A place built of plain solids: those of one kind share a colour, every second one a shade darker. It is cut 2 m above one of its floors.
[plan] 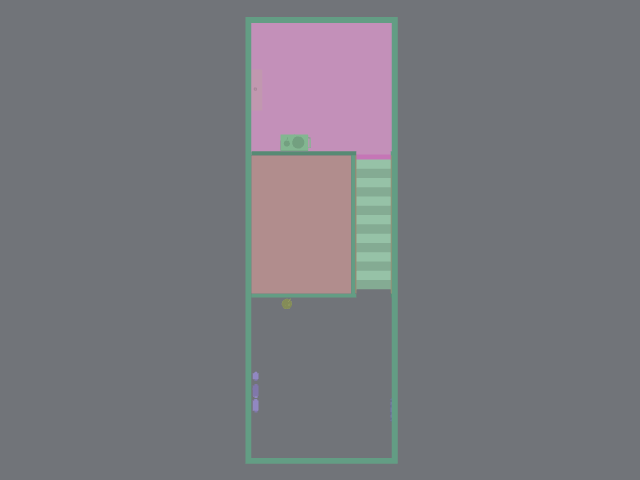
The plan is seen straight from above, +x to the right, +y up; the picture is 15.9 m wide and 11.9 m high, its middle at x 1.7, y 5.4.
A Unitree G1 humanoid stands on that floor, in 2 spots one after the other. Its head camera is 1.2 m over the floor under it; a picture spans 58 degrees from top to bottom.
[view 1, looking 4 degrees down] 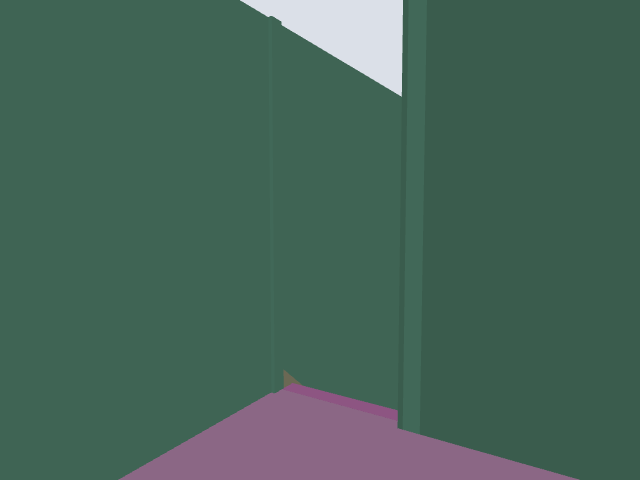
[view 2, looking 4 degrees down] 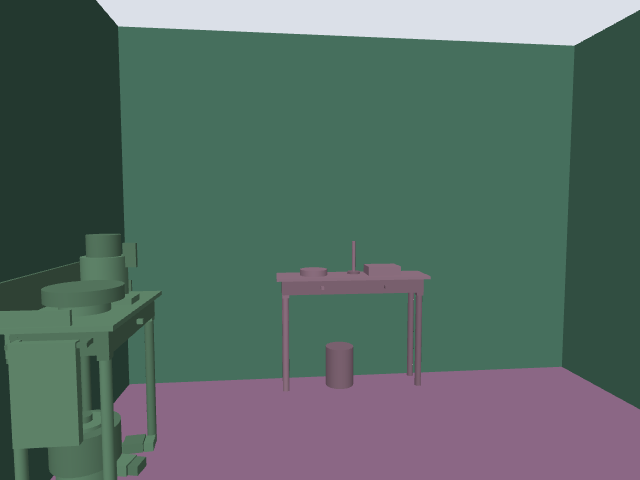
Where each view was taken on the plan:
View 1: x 1.74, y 9.78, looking -58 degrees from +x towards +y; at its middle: wall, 3.29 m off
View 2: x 3.03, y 8.60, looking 174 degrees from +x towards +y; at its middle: wall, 3.05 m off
